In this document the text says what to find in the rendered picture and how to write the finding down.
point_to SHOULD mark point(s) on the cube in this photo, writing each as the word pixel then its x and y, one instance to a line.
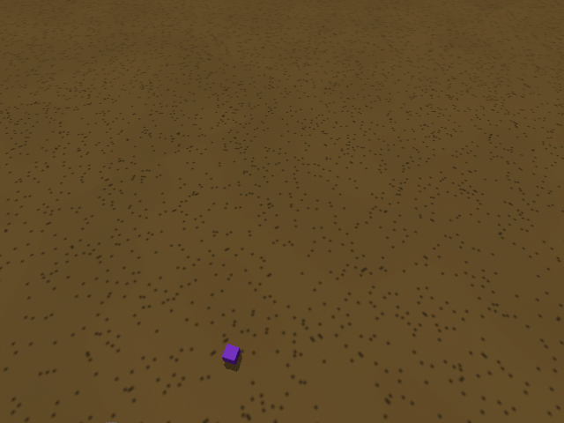
pixel 231 354

